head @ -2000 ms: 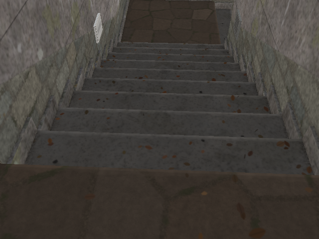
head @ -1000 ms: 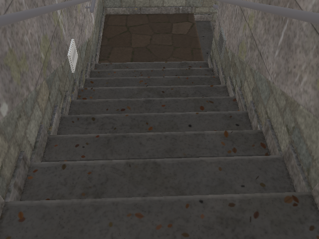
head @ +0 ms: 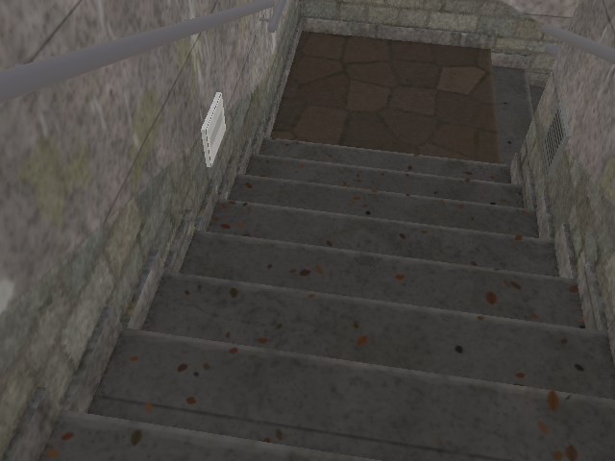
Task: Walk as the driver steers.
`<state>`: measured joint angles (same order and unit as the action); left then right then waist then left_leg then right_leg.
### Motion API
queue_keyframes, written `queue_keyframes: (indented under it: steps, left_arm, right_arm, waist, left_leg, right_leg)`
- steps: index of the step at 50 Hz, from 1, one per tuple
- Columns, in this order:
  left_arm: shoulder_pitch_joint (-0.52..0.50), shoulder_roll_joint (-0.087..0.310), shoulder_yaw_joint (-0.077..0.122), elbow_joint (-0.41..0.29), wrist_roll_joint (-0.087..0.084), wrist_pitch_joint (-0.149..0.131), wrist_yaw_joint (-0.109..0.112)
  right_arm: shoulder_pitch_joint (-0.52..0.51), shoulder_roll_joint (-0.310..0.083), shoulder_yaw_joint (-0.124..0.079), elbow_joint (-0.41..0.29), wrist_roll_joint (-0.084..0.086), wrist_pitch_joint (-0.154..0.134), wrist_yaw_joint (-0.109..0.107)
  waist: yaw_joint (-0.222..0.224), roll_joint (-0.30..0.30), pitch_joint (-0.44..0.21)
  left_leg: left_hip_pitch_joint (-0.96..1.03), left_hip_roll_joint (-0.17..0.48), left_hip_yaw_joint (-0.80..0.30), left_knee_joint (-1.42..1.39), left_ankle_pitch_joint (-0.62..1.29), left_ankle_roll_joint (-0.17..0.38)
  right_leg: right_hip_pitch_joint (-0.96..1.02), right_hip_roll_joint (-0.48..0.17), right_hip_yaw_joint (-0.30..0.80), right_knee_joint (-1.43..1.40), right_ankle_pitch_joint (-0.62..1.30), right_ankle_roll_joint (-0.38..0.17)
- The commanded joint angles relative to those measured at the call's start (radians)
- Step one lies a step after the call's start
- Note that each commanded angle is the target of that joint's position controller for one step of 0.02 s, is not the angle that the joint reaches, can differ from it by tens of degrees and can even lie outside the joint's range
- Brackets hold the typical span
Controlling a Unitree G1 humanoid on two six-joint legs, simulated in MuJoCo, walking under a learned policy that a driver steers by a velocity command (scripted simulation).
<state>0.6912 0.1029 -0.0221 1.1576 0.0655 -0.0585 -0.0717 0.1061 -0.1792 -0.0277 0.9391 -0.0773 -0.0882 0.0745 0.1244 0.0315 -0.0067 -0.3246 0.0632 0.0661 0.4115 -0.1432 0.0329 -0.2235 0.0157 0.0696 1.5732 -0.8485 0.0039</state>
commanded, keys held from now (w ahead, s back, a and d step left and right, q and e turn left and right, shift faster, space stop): w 0.38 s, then w+q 0.50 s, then q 0.12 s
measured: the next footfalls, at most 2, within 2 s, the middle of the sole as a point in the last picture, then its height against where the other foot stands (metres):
right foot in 0.52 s outside the picture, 0.15 m lower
left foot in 1.16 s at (267, 419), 0.15 m lower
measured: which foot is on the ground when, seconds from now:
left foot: down 0.00-0.54, up 0.56-1.00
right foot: up 0.00-0.50, down 0.52-1.00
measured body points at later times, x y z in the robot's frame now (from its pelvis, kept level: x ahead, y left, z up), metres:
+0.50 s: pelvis +0.26 -0.03 -0.11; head +0.27 -0.04 +0.34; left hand +0.47 +0.15 -0.22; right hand +0.07 -0.17 -0.24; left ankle +0.06 +0.10 -0.74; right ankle +0.40 -0.15 -0.85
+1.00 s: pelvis +0.49 -0.02 -0.20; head +0.50 +0.00 +0.25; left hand +0.28 +0.08 -0.34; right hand +0.71 -0.15 -0.32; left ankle +0.65 +0.20 -0.89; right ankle +0.38 -0.15 -0.90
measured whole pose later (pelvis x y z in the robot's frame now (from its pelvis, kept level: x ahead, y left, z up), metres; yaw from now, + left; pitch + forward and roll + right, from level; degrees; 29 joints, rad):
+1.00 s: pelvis +0.49 -0.02 -0.20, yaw +17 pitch -1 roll -5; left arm 0.64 0.08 -0.07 1.13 0.11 -0.13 0.01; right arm 0.11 -0.18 0.01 0.87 -0.09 -0.05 0.11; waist 0.11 0.06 0.02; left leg -0.69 0.16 -0.04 0.67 0.42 0.08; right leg -0.03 -0.04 -0.34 0.67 -0.60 0.02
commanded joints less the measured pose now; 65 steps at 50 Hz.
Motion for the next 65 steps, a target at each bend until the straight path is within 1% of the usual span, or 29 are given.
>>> queue_keyframes:
  steps: [1, 2, 3, 6, 10, 12, 14, 18, 23, 26, 27, 28, 30, 33, 35, 39, 42, 47, 51, 53, 55, 57, 58, 59, 60, 61, 63, 64, 65]
  left_arm:
    - [-0.181, 0.125, 0.036, -0.178, -0.036, -0.043, -0.018]
    - [-0.207, 0.139, 0.043, -0.190, -0.018, -0.051, 0.005]
    - [-0.231, 0.056, 0.021, -0.209, -0.005, -0.053, 0.023]
    - [-0.256, 0.013, 0.016, -0.194, 0.042, -0.036, 0.024]
    - [-0.306, 0.074, 0.019, -0.241, 0.048, -0.009, -0.015]
    - [-0.483, 0.091, 0.007, -0.294, 0.045, -0.014, -0.008]
    - [-0.553, 0.101, -0.007, -0.303, 0.032, -0.013, -0.007]
    - [-0.668, 0.168, 0.001, -0.372, 0.046, 0.008, -0.011]
    - [-0.800, 0.152, -0.017, -0.391, 0.021, -0.009, -0.005]
    - [-0.339, 0.285, 0.059, -0.213, -0.013, -0.039, 0.016]
    - [-0.060, 0.373, 0.092, -0.146, -0.001, -0.035, 0.007]
    - [0.099, 0.382, 0.101, -0.110, 0.020, -0.026, -0.015]
    - [-0.040, 0.358, 0.112, -0.116, 0.024, 0.000, 0.000]
    - [-0.274, 0.146, 0.043, -0.188, 0.050, -0.021, 0.014]
    - [-0.351, 0.042, 0.010, -0.213, 0.009, -0.071, 0.064]
    - [-0.177, 0.141, 0.017, -0.128, 0.043, -0.084, 0.054]
    - [-0.139, 0.089, -0.002, -0.076, 0.063, -0.087, 0.057]
    - [-0.026, 0.061, -0.040, -0.060, 0.044, -0.087, 0.089]
    - [-0.074, 0.167, 0.003, -0.079, 0.007, -0.084, 0.099]
    - [0.020, 0.145, 0.015, -0.040, -0.008, -0.047, 0.132]
    - [0.103, 0.135, 0.027, -0.010, 0.009, -0.008, 0.148]
    - [0.036, 0.159, 0.039, -0.047, 0.023, 0.005, 0.110]
    - [0.022, 0.132, 0.023, -0.074, 0.030, 0.016, 0.063]
    - [0.112, 0.055, 0.000, -0.113, 0.036, 0.024, 0.001]
    - [-0.019, 0.170, 0.034, -0.151, -0.034, 0.015, -0.028]
    - [-0.202, 0.192, 0.047, -0.201, -0.084, -0.004, -0.029]
    - [-0.250, 0.152, 0.034, -0.197, -0.060, -0.036, -0.007]
    - [-0.262, 0.085, 0.027, -0.151, -0.101, 0.036, 0.071]
    - [-0.225, 0.047, 0.019, -0.159, -0.070, 0.065, 0.093]
  right_arm:
    - [0.513, -0.208, -0.059, 0.123, 0.000, 0.025, 0.000]
    - [0.387, -0.119, -0.023, 0.073, -0.015, 0.020, -0.004]
    - [0.310, -0.090, -0.013, 0.049, -0.031, 0.011, -0.011]
    - [0.283, 0.016, 0.016, 0.031, 0.018, -0.047, -0.055]
    - [0.374, -0.041, 0.025, 0.076, -0.022, -0.053, -0.040]
    - [0.546, 0.015, 0.050, 0.150, -0.012, -0.060, -0.069]
    - [0.567, 0.004, 0.066, 0.162, -0.026, -0.043, -0.071]
    - [0.561, -0.002, 0.086, 0.156, -0.023, -0.036, -0.062]
    - [0.634, -0.064, 0.048, 0.176, -0.009, 0.002, -0.081]
    - [0.590, -0.109, 0.023, 0.175, -0.046, 0.035, -0.014]
    - [0.795, 0.067, 0.058, 0.231, -0.044, 0.027, 0.028]
    - [0.758, 0.038, 0.054, 0.186, 0.016, 0.012, 0.052]
    - [0.409, -0.043, 0.019, 0.046, 0.062, -0.005, 0.035]
    - [0.380, 0.037, 0.022, 0.021, 0.029, 0.000, -0.024]
    - [0.347, 0.078, 0.031, 0.016, -0.015, -0.002, -0.008]
    - [0.303, 0.003, 0.007, -0.004, -0.003, 0.012, 0.023]
    - [0.193, -0.004, 0.023, -0.049, -0.012, 0.019, 0.024]
    - [-0.018, -0.025, 0.035, -0.110, 0.001, 0.016, 0.035]
    - [-0.128, -0.089, 0.015, -0.149, -0.035, 0.042, 0.027]
    - [-0.199, -0.054, 0.033, -0.140, -0.045, 0.047, 0.018]
    - [-0.174, -0.031, 0.040, -0.095, -0.031, 0.045, -0.001]
    - [0.100, -0.154, -0.032, -0.008, -0.005, 0.007, -0.032]
    - [0.255, -0.283, -0.082, 0.015, -0.011, 0.006, -0.031]
    - [0.475, -0.390, -0.119, 0.082, -0.020, 0.038, -0.020]
    - [0.649, -0.314, -0.106, 0.112, -0.009, 0.055, -0.004]
    - [0.605, -0.269, -0.099, 0.115, 0.004, 0.057, -0.013]
    - [0.399, -0.154, -0.050, 0.058, 0.025, 0.039, -0.015]
    - [0.233, -0.092, -0.018, 0.008, 0.102, 0.053, -0.081]
    - [0.160, -0.111, -0.007, -0.023, 0.107, 0.041, -0.110]
  waist:
    - [-0.251, 0.020, -0.095]
    - [-0.185, -0.071, -0.014]
    - [-0.108, -0.064, 0.039]
    - [-0.083, -0.017, 0.121]
    - [-0.075, 0.001, 0.056]
    - [-0.184, -0.026, 0.083]
    - [-0.195, -0.045, 0.076]
    - [-0.211, -0.019, 0.135]
    - [-0.302, 0.004, 0.167]
    - [-0.082, -0.101, -0.012]
    - [-0.058, -0.254, -0.322]
    - [0.014, -0.265, -0.467]
    - [0.032, -0.117, -0.102]
    - [-0.150, -0.054, 0.083]
    - [-0.175, -0.037, 0.137]
    - [-0.148, -0.055, 0.086]
    - [-0.117, -0.028, 0.129]
    - [-0.057, -0.060, 0.142]
    - [-0.025, -0.063, 0.226]
    - [0.050, -0.051, 0.248]
    - [0.072, -0.018, 0.222]
    - [-0.070, 0.021, 0.042]
    - [-0.150, 0.130, -0.153]
    - [-0.167, 0.215, -0.526]
    - [-0.284, 0.115, -0.608]
    - [-0.298, 0.069, -0.423]
    - [-0.178, -0.027, -0.190]
    - [-0.153, -0.061, -0.056]
    - [-0.085, -0.091, 0.007]
  left_leg:
    - [0.699, 0.378, -0.388, 0.023, 0.292, 0.327]
    - [0.409, 0.353, -0.333, -0.026, 0.396, 0.311]
    - [0.195, 0.310, -0.267, -0.068, 0.439, 0.284]
    - [-0.089, 0.172, -0.163, -0.172, 0.172, 0.265]
    - [-0.118, 0.169, -0.194, -0.038, 0.263, 0.293]
    - [0.204, 0.200, -0.278, 0.056, 0.147, 0.276]
    - [0.002, 0.124, -0.209, 0.116, 0.009, 0.243]
    - [-0.061, 0.137, -0.257, 0.174, -0.170, 0.235]
    - [0.050, 0.123, -0.313, 0.314, -0.124, 0.188]
    - [-0.101, 0.012, -0.177, 0.758, 0.066, 0.076]
    - [-0.406, -0.069, -0.108, 1.169, -0.424, -0.015]
    - [-0.542, -0.088, -0.085, 1.555, -0.732, -0.024]
    - [-0.841, -0.035, -0.085, 1.601, -0.577, -0.006]
    - [-0.524, 0.079, -0.189, 1.287, -0.215, 0.071]
    - [-0.441, 0.109, -0.198, 0.833, 0.130, 0.109]
    - [-0.443, 0.092, -0.192, 0.638, 0.236, 0.066]
    - [-0.622, 0.138, -0.289, 0.555, 0.388, 0.061]
    - [-0.438, 0.099, -0.102, 0.303, 0.660, 0.042]
    - [-0.305, 0.078, -0.037, 0.120, 0.478, 0.036]
    - [-0.388, 0.108, -0.029, -0.102, 0.441, 0.023]
    - [-0.321, 0.077, 0.002, -0.217, 0.530, 0.012]
    - [0.269, -0.002, 0.113, -0.168, 0.721, 0.061]
    - [0.721, 0.070, 0.039, 0.006, 1.004, 0.136]
    - [1.202, 0.276, -0.145, 0.316, 1.415, 0.346]
    - [1.239, 0.405, -0.281, 0.272, 1.452, 0.399]
    - [1.070, 0.414, -0.300, 0.195, 1.209, 0.344]
    - [0.562, 0.375, -0.199, 0.117, 0.950, 0.278]
    - [0.206, 0.395, -0.220, -0.003, 0.984, 0.288]
    - [0.011, 0.386, -0.143, -0.092, 0.724, 0.252]
  right_leg:
    - [-0.887, -0.058, -0.039, 0.416, 0.169, -0.056]
    - [-0.743, -0.111, -0.006, 0.208, 0.342, -0.061]
    - [-0.588, -0.162, 0.045, 0.006, 0.482, -0.086]
    - [-0.457, -0.193, 0.030, -0.488, 0.847, -0.140]
    - [-0.448, -0.159, -0.006, -0.539, 0.985, -0.096]
    - [-0.787, -0.207, 0.083, -0.771, 1.218, -0.058]
    - [-0.554, -0.171, 0.018, -0.912, 1.456, -0.058]
    - [-0.454, -0.155, -0.005, -0.940, 1.292, -0.069]
    - [-0.266, -0.115, -0.061, -1.211, 1.074, -0.046]
    - [0.368, -0.122, -0.125, -1.262, 1.333, -0.109]
    - [0.935, -0.324, -0.011, -0.865, 1.935, -0.316]
    - [1.056, -0.474, 0.120, -0.838, 1.971, -0.407]
    - [0.614, -0.479, 0.192, -1.074, 1.201, -0.349]
    - [-0.045, -0.440, 0.094, -1.254, 0.943, -0.302]
    - [-0.158, -0.323, -0.036, -1.354, 0.862, -0.254]
    - [-0.020, -0.362, -0.101, -1.299, 1.113, -0.304]
    - [0.151, -0.383, -0.082, -1.211, 0.963, -0.259]
    - [0.078, -0.279, -0.217, -1.098, 0.899, -0.193]
    - [0.037, -0.311, -0.229, -1.028, 0.658, -0.137]
    - [0.225, -0.336, -0.198, -0.964, 0.651, -0.114]
    - [0.311, -0.351, -0.179, -0.892, 0.779, -0.100]
    - [0.074, -0.243, -0.295, -0.619, 0.768, -0.017]
    - [-0.204, -0.186, -0.305, -0.383, 0.442, 0.052]
    - [-0.392, -0.138, -0.269, -0.003, -0.085, 0.116]
    - [-0.514, -0.139, -0.194, 0.215, -0.180, 0.139]
    - [-0.698, -0.182, -0.143, 0.249, -0.145, 0.133]
    - [-0.626, -0.265, -0.097, 0.076, -0.048, 0.100]
    - [-0.377, -0.161, -0.053, -0.066, 0.104, 0.047]
    - [-0.264, -0.156, 0.005, -0.245, 0.355, 0.032]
